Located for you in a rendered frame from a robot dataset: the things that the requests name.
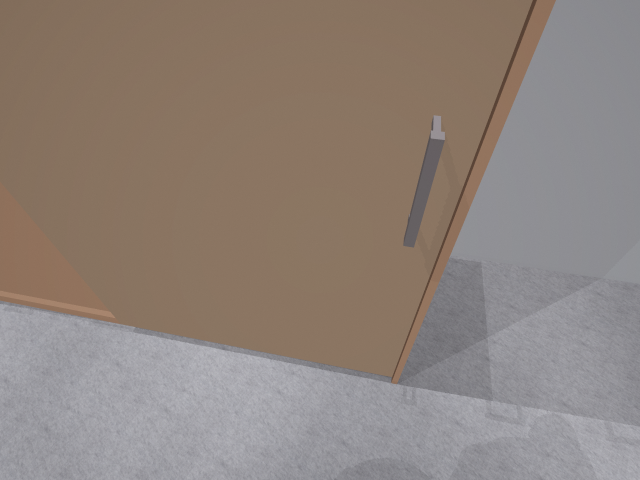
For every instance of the wardrobe door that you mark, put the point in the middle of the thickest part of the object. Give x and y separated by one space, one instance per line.
31 265
242 171

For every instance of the handle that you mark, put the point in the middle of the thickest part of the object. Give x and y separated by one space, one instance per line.
428 170

